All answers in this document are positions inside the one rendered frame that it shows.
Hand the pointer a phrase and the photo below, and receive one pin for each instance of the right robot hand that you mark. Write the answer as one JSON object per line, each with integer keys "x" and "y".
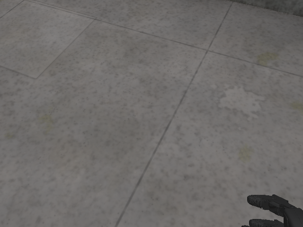
{"x": 292, "y": 216}

